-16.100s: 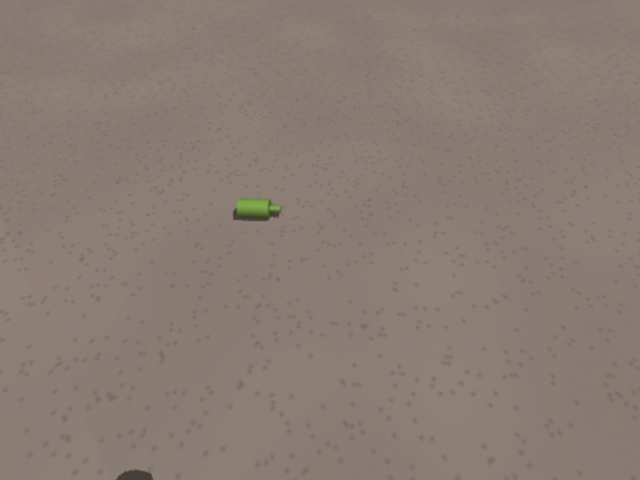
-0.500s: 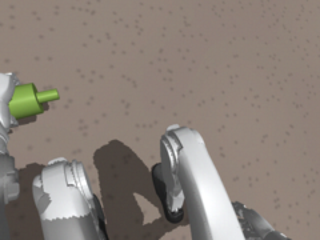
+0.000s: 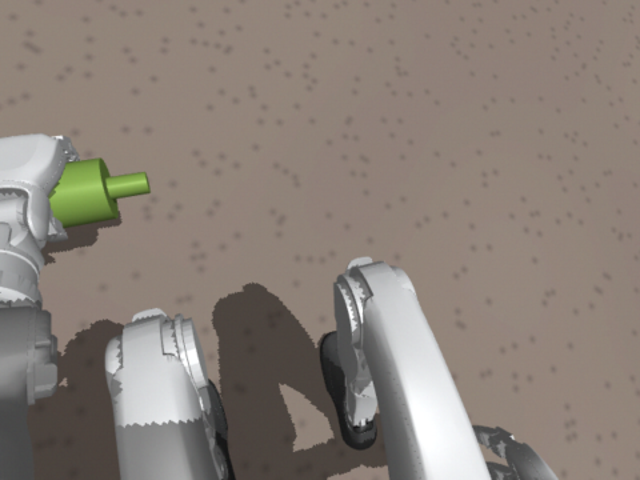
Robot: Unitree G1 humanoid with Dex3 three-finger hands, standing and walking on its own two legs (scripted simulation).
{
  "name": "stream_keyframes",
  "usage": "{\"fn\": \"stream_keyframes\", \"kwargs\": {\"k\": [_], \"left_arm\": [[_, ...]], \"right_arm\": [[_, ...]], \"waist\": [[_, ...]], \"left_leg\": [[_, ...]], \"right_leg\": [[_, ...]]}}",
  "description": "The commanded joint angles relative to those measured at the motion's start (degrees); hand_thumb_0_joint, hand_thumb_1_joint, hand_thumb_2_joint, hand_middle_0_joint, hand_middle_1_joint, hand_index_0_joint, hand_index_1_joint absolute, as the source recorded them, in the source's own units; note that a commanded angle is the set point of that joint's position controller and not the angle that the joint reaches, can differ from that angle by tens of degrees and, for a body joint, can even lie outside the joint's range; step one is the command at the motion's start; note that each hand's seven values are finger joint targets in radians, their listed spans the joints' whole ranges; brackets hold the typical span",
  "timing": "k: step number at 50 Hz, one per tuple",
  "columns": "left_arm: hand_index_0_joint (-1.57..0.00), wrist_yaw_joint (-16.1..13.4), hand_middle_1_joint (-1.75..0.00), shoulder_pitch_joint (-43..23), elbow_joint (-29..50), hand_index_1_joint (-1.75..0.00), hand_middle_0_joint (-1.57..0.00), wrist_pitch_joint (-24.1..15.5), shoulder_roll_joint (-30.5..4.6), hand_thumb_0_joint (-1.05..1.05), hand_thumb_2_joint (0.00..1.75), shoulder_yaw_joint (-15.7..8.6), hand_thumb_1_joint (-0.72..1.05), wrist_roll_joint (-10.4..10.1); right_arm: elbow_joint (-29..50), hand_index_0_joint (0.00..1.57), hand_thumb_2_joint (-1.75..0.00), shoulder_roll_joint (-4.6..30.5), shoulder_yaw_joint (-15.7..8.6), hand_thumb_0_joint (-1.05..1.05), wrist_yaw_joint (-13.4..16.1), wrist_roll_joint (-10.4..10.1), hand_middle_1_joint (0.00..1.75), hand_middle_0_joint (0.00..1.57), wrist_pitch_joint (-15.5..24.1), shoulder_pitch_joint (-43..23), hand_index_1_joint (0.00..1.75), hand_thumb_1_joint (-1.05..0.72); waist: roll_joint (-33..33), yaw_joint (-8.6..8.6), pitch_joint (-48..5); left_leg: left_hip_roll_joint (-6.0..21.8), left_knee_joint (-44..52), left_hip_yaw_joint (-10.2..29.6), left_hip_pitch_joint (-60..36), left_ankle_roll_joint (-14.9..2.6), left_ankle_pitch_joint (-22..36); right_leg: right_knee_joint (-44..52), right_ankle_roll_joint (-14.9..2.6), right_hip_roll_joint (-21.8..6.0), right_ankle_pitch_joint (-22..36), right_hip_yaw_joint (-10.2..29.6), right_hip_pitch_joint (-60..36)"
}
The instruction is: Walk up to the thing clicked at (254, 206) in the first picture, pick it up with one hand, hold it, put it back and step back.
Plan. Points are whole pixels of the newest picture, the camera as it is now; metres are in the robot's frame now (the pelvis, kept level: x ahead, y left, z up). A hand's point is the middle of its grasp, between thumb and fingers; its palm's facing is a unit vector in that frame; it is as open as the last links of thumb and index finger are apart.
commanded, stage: lift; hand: left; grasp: from above
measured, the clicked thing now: (73, 194) +0.50 +0.24 -0.17
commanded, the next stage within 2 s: hold in 1.62 s
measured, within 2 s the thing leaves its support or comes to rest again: neither
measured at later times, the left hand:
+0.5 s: hand out of the picture +0.43 +0.28 -0.02, palm faces -0.44 -0.05 -0.90, open 10.8 cm
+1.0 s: hand out of the picture +0.36 +0.27 +0.18, palm faces -0.44 -0.10 -0.89, open 10.8 cm
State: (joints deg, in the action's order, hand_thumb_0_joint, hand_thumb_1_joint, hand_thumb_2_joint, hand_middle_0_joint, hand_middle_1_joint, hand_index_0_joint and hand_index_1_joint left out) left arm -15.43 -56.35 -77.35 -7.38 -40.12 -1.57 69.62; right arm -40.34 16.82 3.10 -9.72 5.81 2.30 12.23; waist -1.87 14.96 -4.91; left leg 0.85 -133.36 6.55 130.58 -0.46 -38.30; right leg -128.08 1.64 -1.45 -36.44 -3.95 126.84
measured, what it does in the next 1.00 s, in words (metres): rises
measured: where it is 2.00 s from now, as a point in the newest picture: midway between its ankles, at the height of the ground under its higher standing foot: (285, 436)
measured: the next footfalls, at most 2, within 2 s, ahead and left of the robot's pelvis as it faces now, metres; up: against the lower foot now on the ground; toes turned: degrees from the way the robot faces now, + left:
none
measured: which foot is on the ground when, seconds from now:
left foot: down 0.00-1.00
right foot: down 0.00-1.00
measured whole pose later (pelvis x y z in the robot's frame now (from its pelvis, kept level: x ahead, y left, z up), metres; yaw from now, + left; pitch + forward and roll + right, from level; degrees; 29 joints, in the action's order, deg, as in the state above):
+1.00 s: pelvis +0.02 +0.00 +0.26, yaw +5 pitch +21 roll -3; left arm -4.6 -23.8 -45.2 0.4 -27.0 8.2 57.3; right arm -39.7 13.4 -1.2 2.3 -2.5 -2.0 11.6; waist -2.5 5.2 -10.3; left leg 2.2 -83.4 1.3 73.4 -0.5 -31.7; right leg -80.2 1.6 -1.1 -29.6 -1.5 72.0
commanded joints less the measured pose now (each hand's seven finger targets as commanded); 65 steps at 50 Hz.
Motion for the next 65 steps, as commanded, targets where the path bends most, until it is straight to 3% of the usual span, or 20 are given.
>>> {"fn": "stream_keyframes", "kwargs": {"k": [1, 4, 5, 7, 9, 17, 18, 20, 21, 22, 23, 28, 34, 36, 38, 41, 46, 55, 62, 65], "left_arm": [[-1.1, 0.26, -0.57, -19.8, 11.26, -0.6, -1.12, 0.66, -12.68, 0.0, 0.81, -1.19, 0.71, -2.37], [-1.12, 2.49, -0.6, -18.54, 15.32, -0.62, -1.14, 0.58, -12.36, 0.0, 0.84, -0.93, 0.74, -3.57], [-1.12, 2.88, -0.61, -18.03, 16.81, -0.63, -1.15, 0.46, -14.28, 0.0, 0.86, -2.0, 0.75, -3.4], [-1.13, 3.79, -0.62, -16.08, 19.14, -0.64, -1.15, 0.2, -11.41, 0.0, 0.87, -0.86, 0.75, -4.2], [-1.13, 3.92, -0.63, -14.73, 22.54, -0.66, -1.16, -0.21, -13.13, 0.0, 0.9, -1.93, 0.76, -4.39], [-1.1, 5.17, -0.67, -8.03, 30.18, -0.68, -1.12, 0.67, -11.86, 0.0, 0.91, -1.71, 0.74, -6.63], [-1.1, 5.47, -0.67, -7.09, 30.86, -0.69, -1.12, 0.97, -9.63, 0.0, 0.92, -0.86, 0.74, -7.3], [-1.1, 5.65, -0.69, -8.36, 34.97, -0.7, -1.11, 1.43, -10.33, 0.0, 0.9, -0.72, 0.74, -7.74], [-1.09, 5.87, -0.66, -3.76, 31.68, -0.68, -1.11, 2.17, -8.24, 0.0, 0.91, -0.21, 0.73, -7.68], [-1.1, 6.0, -0.67, -5.88, 35.92, -0.69, -1.12, 2.26, -7.81, 0.0, 0.89, 0.24, 0.75, -8.67], [-1.1, 6.03, -0.67, -3.65, 35.4, -0.68, -1.12, 2.75, -8.21, 0.0, 0.9, -0.3, 0.75, -8.78], [-1.11, 7.17, -0.66, -0.03, 37.86, -0.68, -1.13, 4.62, -6.03, 0.0, 0.91, 0.57, 0.76, -9.67], [-1.1, 8.11, -0.67, 5.47, 42.82, -0.69, -1.12, 6.02, -5.3, 0.0, 0.91, 0.67, 0.76, -11.45], [-1.08, 8.67, -0.66, 5.89, 46.25, -0.68, -1.1, 6.16, -3.35, 0.0, 0.9, 2.23, 0.73, -12.05], [-1.08, 8.8, -0.66, 10.15, 44.79, -0.67, -1.09, 6.64, -2.79, 0.0, 0.88, 2.33, 0.72, -11.78], [-1.08, 8.56, -0.65, 9.8, 47.83, -0.67, -1.09, 7.05, -3.07, 0.0, 0.88, 2.0, 0.73, -11.96], [-1.1, 8.4, -0.59, 13.73, 42.78, -0.62, -1.13, 7.7, 1.34, 0.0, 0.88, 4.9, 0.73, -12.69], [-1.07, 7.36, -0.59, 16.83, 40.88, -0.61, -1.09, 6.7, 5.1, 0.0, 0.82, 7.73, 0.7, -12.7], [-1.09, 3.61, -0.58, 14.4, 40.86, -0.61, -1.12, 6.75, 3.33, 0.0, 0.86, 6.14, 0.72, -10.94], [-1.09, 3.12, -0.57, 17.11, 40.2, -0.6, -1.13, 7.14, 3.9, 0.0, 0.87, 6.34, 0.72, -10.55]], "right_arm": [[0.97, 0.2, -0.91, 13.85, -5.46, 0.0, 1.62, -0.78, 0.3, 0.2, -0.29, 11.92, 0.3, -0.91], [1.46, 0.2, -0.91, 13.45, -6.06, 0.0, 2.27, -1.4, 0.3, 0.2, -0.96, 11.92, 0.3, -0.92], [1.74, 0.2, -0.91, 13.84, -6.33, 0.0, 2.52, -1.67, 0.3, 0.2, -1.19, 11.55, 0.3, -0.91], [2.47, 0.2, -0.91, 13.32, -6.72, 0.0, 2.82, -1.98, 0.3, 0.2, -1.58, 11.5, 0.3, -0.91], [3.16, 0.2, -0.91, 13.3, -7.25, 0.0, 3.2, -2.3, 0.3, 0.2, -1.91, 11.54, 0.3, -0.91], [4.92, 0.2, -0.91, 12.31, -8.45, 0.0, 5.01, -3.87, 0.3, 0.2, -2.67, 9.87, 0.3, -0.91], [5.01, 0.2, -0.9, 12.06, -8.48, 0.0, 5.2, -3.99, 0.3, 0.2, -2.75, 9.89, 0.3, -0.91], [5.47, 0.2, -0.9, 11.78, -8.83, 0.0, 5.82, -4.43, 0.3, 0.2, -2.9, 9.22, 0.3, -0.9], [5.33, 0.2, -0.9, 11.67, -8.7, 0.0, 5.94, -4.49, 0.3, 0.2, -2.99, 9.3, 0.3, -0.9], [5.69, 0.2, -0.9, 11.34, -8.8, 0.0, 6.15, -4.79, 0.3, 0.2, -3.01, 8.93, 0.3, -0.9], [5.57, 0.2, -0.9, 11.2, -8.87, 0.0, 6.45, -4.91, 0.3, 0.2, -3.08, 8.56, 0.3, -0.9], [5.84, 0.2, -0.9, 10.5, -9.15, 0.0, 7.77, -5.71, 0.3, 0.2, -3.42, 7.06, 0.3, -0.9], [6.96, 0.2, -0.9, 8.92, -9.04, 0.0, 9.28, -6.33, 0.3, 0.2, -3.81, 4.47, 0.3, -0.9], [6.88, 0.2, -0.9, 8.14, -8.89, 0.0, 10.06, -6.7, 0.3, 0.2, -3.86, 3.8, 0.3, -0.9], [6.45, 0.2, -0.9, 7.95, -8.56, 0.0, 10.7, -6.95, 0.3, 0.2, -3.77, 3.37, 0.3, -0.9], [6.36, 0.2, -0.9, 7.48, -8.39, 0.0, 11.62, -7.49, 0.3, 0.2, -3.81, 3.26, 0.3, -0.89], [5.22, 0.2, -0.9, 6.29, -7.57, 0.0, 13.04, -8.04, 0.3, 0.2, -2.85, 2.15, 0.3, -0.89], [4.54, 0.2, -0.9, 5.32, -7.64, 0.0, 13.92, -8.13, 0.3, 0.2, -0.32, 2.15, 0.3, -0.9], [3.46, 0.2, -0.9, 5.6, -7.86, 0.0, 13.81, -7.71, 0.3, 0.2, 0.27, 2.8, 0.3, -0.9], [3.3, 0.2, -0.9, 5.57, -7.9, 0.0, 13.61, -7.75, 0.3, 0.2, -0.08, 3.36, 0.3, -0.9]], "waist": [[-16.33, -0.09, -39.88], [-15.93, -1.45, -41.58], [-16.76, -2.22, -42.03], [-16.05, -2.21, -42.23], [-15.2, -2.86, -43.63], [-12.46, -5.06, -43.92], [-12.17, -4.65, -42.45], [-12.32, -5.45, -45.32], [-11.81, -5.43, -42.65], [-12.2, -5.51, -43.63], [-11.09, -6.45, -44.6], [-10.37, -6.54, -42.02], [-7.3, -7.73, -40.77], [-8.59, -7.85, -40.1], [-7.41, -8.25, -38.04], [-7.6, -8.72, -36.68], [-4.35, -8.43, -24.84], [-2.93, -10.0, -22.19], [-3.21, -10.76, -21.93], [-1.66, -11.05, -21.04]], "left_leg": [[-1.58, 17.33, -4.23, -30.85, -1.19, 7.43], [-1.53, 18.97, -4.63, -32.69, -1.25, 7.31], [-1.62, 19.75, -4.13, -33.26, -1.1, 7.5], [-1.5, 21.07, -3.92, -34.68, -1.08, 7.53], [-1.51, 21.68, -4.39, -35.59, -1.19, 7.96], [-1.35, 28.08, -3.69, -40.58, -1.31, 5.41], [-1.46, 29.05, -3.55, -40.48, -1.32, 5.28], [-1.34, 30.71, -3.69, -43.51, -1.37, 5.01], [-1.21, 32.11, -3.3, -44.29, -1.15, 5.56], [-1.4, 32.75, -3.68, -44.71, -1.23, 6.11], [-1.33, 33.76, -3.33, -46.84, -1.24, 6.5], [-1.05, 39.26, -2.42, -53.15, -1.02, 9.46], [-1.05, 46.37, -4.12, -58.85, -1.29, 7.88], [-0.84, 49.17, -4.27, -62.0, -1.12, 7.99], [-0.62, 52.16, -3.59, -65.03, -0.89, 9.0], [-0.29, 56.73, -3.14, -70.23, -0.6, 10.14], [0.08, 65.59, -2.2, -73.47, -0.47, 4.45], [-0.31, 74.57, -3.79, -83.49, -0.24, 10.22], [-0.66, 80.27, -5.32, -91.99, -0.06, 16.95], [-1.22, 82.09, -6.01, -94.52, -0.14, 20.38]], "right_leg": [[14.2, -4.19, 2.28, 9.69, -3.48, -20.97], [15.73, -4.06, 2.15, 9.55, -2.76, -23.18], [15.53, -4.23, 2.0, 9.44, -2.83, -22.78], [16.54, -4.07, 1.9, 9.7, -2.71, -23.71], [18.07, -3.96, 1.96, 9.87, -2.23, -25.79], [23.77, -3.59, 2.04, 7.77, -1.31, -30.13], [24.8, -3.43, 1.77, 7.83, -1.22, -30.2], [26.34, -3.44, 2.05, 7.69, -0.87, -33.0], [27.11, -3.29, 2.02, 8.19, -1.14, -33.13], [28.11, -3.35, 1.9, 8.52, -0.83, -34.56], [28.89, -3.31, 2.01, 8.91, -0.88, -36.31], [33.39, -3.06, 1.72, 11.04, -0.55, -39.95], [42.68, -2.61, 2.03, 9.73, 0.89, -51.18], [45.04, -2.57, 2.13, 10.01, 1.06, -53.31], [47.05, -2.55, 2.13, 10.74, 0.9, -55.22], [50.74, -2.62, 2.33, 11.39, 1.17, -59.13], [58.87, -2.31, 2.8, 7.32, 1.7, -63.73], [70.17, -2.52, 2.9, 11.0, 3.2, -75.92], [76.36, -2.31, 2.85, 16.54, 3.24, -83.94], [79.02, -2.21, 2.72, 19.46, 3.74, -87.7]]}}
